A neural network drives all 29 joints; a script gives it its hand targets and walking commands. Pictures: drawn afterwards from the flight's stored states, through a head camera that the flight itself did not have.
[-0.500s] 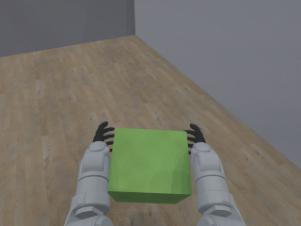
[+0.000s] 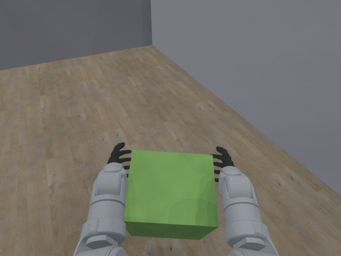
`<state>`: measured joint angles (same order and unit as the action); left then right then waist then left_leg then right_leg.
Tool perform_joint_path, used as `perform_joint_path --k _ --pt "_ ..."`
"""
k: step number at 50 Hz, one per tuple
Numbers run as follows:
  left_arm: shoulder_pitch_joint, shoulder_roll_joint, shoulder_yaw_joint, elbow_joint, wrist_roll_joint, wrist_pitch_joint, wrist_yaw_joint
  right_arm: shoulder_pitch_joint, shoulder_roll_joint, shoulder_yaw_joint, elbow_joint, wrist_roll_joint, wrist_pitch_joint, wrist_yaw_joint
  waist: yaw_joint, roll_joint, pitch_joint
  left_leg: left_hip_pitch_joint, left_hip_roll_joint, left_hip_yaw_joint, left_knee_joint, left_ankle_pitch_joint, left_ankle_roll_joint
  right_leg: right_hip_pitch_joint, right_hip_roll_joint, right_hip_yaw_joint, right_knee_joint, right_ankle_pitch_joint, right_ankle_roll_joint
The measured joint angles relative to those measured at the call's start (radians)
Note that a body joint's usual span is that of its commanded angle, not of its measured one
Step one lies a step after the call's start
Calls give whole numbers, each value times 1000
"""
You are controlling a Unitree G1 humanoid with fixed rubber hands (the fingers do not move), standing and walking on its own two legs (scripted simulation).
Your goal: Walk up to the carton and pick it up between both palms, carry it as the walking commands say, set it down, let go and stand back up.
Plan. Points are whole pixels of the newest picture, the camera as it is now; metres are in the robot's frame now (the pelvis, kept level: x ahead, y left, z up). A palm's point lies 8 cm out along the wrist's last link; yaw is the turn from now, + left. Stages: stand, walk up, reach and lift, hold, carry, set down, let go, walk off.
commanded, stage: reach and lift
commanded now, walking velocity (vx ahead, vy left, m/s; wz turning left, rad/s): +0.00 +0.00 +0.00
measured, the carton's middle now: (168, 198) +0.29 +0.01 -0.04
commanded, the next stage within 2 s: hold in 0.62 s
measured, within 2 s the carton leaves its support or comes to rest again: neither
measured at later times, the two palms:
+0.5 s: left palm (112, 170) +0.30 +0.15 +0.06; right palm (227, 177) +0.30 -0.14 +0.05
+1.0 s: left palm (110, 171) +0.30 +0.15 +0.07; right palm (226, 178) +0.29 -0.13 +0.05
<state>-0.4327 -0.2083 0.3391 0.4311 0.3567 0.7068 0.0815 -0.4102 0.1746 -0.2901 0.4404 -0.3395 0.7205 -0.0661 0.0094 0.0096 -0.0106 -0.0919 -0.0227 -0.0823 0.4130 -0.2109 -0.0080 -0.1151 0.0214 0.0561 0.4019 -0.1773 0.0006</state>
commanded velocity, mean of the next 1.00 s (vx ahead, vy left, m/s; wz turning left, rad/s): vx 0.00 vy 0.00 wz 0.00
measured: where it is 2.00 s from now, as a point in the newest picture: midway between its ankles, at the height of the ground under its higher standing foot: outside the picture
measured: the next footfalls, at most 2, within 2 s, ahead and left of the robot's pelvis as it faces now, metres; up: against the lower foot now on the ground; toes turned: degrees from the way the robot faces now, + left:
none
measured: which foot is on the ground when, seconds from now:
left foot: down 0.00-1.00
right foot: down 0.00-1.00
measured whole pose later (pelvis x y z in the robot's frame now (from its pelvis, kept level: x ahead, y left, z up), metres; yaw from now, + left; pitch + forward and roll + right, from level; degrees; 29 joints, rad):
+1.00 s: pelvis +0.00 +0.00 +0.00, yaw +0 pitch -7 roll +0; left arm -0.39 -0.19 0.28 0.38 0.32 0.72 0.08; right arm -0.31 0.16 -0.22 0.34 -0.31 0.76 -0.04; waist 0.03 0.02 -0.03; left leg -0.07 -0.02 -0.09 0.41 -0.21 -0.01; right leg -0.09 0.03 0.05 0.38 -0.17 0.00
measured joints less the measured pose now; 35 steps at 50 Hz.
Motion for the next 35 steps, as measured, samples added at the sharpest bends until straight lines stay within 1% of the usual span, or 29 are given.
perform_joint_path --k 2,4,5,8,10,13,17,18,21,23,26,28,33,35 --pt "6 3 -13 -10 -16 1 9 12 3 11 -10 13 -5 -24 1 1 -10 -4 1 3 0 -2 1 -4 1 3 -1 0 1" --pt "12 5 -24 -21 -18 1 6 30 9 19 -29 17 -9 -36 0 0 -19 -1 1 3 -9 0 2 -1 1 3 -11 2 1" --pt "7 3 -20 -14 -8 0 1 33 11 12 -32 14 -7 -29 4 1 -21 3 2 4 -12 0 1 3 1 5 -14 3 0" --pt "8 3 -16 -5 4 4 -8 40 6 5 -36 8 3 8 1 4 -19 14 1 0 -17 0 2 16 0 1 -21 2 1" --pt "18 7 -22 -16 -3 4 -14 51 4 18 -55 12 12 16 0 4 -16 17 1 -1 -21 1 2 18 -1 0 -22 1 1" --pt "35 14 -32 -31 -6 8 -25 67 0 43 -74 18 23 17 2 5 -17 20 1 -2 -26 2 2 21 0 -1 -26 1 0" --pt "59 23 -61 -63 -25 15 -21 96 -9 82 -112 30 32 19 5 7 -19 24 3 -7 -32 5 1 29 1 -6 -38 6 -1" --pt "59 23 -62 -63 -28 15 -21 99 -10 83 -116 31 33 19 8 8 -19 26 4 -7 -34 5 0 31 1 -6 -40 7 -1" --pt "65 25 -68 -76 -40 26 -12 96 -9 78 -107 30 33 24 4 9 -13 34 5 -10 -35 6 -2 42 2 -8 -46 10 -2" --pt "63 24 -65 -64 -29 27 -21 100 -10 78 -104 31 39 25 3 12 -15 35 6 -10 -35 7 -2 45 3 -8 -50 12 -3" --pt "71 27 -69 -68 -33 26 -26 112 -14 90 -119 37 48 25 0 16 -15 34 6 -9 -31 7 -1 43 3 -7 -46 13 -2" --pt "63 24 -61 -63 -30 27 -34 110 -14 85 -118 34 48 26 5 13 -9 36 6 -7 -28 7 -1 44 4 -6 -40 12 -2" --pt "48 19 -61 -57 -24 27 -9 95 -9 68 -105 32 47 26 14 10 -1 31 7 -5 -13 4 -3 37 6 -3 -25 9 -4" --pt "36 15 -44 -40 -19 24 -9 81 -5 55 -85 23 44 27 13 7 -1 27 5 -7 -8 3 -2 34 5 -5 -19 8 -3"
